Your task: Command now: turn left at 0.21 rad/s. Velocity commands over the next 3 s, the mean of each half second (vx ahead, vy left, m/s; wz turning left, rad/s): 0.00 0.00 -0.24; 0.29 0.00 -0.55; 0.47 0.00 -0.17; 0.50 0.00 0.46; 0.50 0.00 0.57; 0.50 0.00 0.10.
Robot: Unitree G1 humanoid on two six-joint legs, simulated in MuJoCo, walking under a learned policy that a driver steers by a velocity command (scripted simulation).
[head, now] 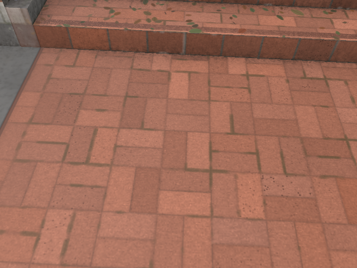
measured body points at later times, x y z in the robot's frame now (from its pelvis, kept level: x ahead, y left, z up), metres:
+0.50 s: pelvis -0.02 -0.01 +0.00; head +0.00 -0.05 +0.45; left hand +0.18 +0.23 -0.08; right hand +0.09 -0.32 -0.11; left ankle -0.01 +0.12 -0.69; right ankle -0.05 -0.10 -0.73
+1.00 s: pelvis +0.09 -0.02 +0.01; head +0.10 -0.01 +0.46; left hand +0.32 +0.18 -0.09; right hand +0.10 -0.33 -0.07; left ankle +0.14 +0.09 -0.73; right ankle -0.03 -0.10 -0.66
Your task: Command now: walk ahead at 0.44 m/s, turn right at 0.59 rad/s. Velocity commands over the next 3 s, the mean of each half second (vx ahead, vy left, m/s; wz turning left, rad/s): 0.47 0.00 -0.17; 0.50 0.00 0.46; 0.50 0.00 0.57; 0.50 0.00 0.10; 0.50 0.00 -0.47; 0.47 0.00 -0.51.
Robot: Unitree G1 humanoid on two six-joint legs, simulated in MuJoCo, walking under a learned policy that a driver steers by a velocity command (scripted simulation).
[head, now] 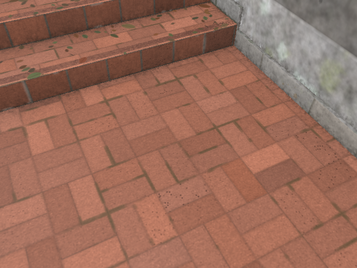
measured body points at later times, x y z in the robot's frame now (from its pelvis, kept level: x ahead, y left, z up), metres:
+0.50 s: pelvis +0.25 -0.08 +0.00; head +0.29 -0.10 +0.45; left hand +0.42 +0.17 -0.08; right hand +0.30 -0.37 -0.13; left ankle +0.19 +0.09 -0.64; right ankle +0.28 -0.17 -0.73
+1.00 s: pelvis +0.53 -0.03 -0.01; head +0.58 -0.02 +0.44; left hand +0.58 +0.26 -0.12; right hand +0.74 -0.26 -0.11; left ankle +0.59 +0.04 -0.73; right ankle +0.43 -0.20 -0.63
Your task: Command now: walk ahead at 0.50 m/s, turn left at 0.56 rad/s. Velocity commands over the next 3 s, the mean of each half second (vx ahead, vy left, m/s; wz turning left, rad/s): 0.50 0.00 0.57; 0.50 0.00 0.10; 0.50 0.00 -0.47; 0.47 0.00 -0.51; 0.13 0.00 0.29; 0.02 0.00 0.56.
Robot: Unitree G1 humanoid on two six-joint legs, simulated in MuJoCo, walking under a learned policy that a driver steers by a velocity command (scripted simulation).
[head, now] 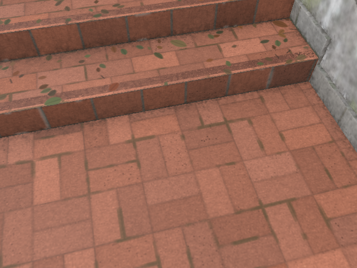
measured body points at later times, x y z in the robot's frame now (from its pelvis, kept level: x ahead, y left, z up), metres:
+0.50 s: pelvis +0.29 -0.05 +0.01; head +0.31 -0.05 +0.46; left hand +0.36 +0.25 -0.08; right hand +0.46 -0.29 -0.10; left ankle +0.17 +0.06 -0.63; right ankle +0.36 -0.14 -0.72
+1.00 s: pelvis +0.51 +0.08 +0.02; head +0.53 +0.11 +0.47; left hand +0.46 +0.34 -0.13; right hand +0.72 -0.12 -0.08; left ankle +0.51 +0.17 -0.72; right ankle +0.51 -0.08 -0.65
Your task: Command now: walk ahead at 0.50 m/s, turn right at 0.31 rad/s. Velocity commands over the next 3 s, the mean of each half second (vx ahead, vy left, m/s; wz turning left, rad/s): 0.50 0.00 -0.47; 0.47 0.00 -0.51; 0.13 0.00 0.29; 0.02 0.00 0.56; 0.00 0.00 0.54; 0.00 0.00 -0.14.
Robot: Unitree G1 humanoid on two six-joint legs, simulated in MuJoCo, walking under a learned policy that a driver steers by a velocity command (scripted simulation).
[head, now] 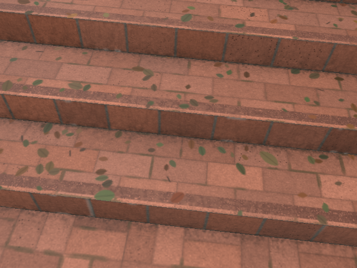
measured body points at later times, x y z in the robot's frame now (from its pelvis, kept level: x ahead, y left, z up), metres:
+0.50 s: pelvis +0.25 -0.08 -0.01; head +0.29 -0.10 +0.44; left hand +0.44 +0.16 -0.12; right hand +0.26 -0.35 -0.14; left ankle +0.20 +0.09 -0.65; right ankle +0.28 -0.13 -0.74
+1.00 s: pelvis +0.54 -0.11 -0.01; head +0.60 -0.12 +0.44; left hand +0.60 +0.18 -0.14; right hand +0.73 -0.41 -0.01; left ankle +0.75 -0.10 -0.58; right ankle +0.29 -0.13 -0.73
